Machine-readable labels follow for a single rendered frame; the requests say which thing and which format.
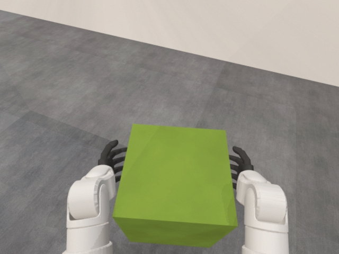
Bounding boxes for right robot forearm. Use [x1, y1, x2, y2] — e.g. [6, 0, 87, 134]
[236, 170, 289, 254]

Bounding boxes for robot left hand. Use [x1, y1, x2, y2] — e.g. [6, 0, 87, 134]
[98, 140, 127, 183]

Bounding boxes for left robot forearm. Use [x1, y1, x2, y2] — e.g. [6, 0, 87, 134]
[62, 165, 116, 254]

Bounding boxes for carton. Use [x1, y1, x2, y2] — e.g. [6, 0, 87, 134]
[112, 124, 238, 248]

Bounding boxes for robot right hand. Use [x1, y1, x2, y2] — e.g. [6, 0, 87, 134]
[229, 146, 254, 189]

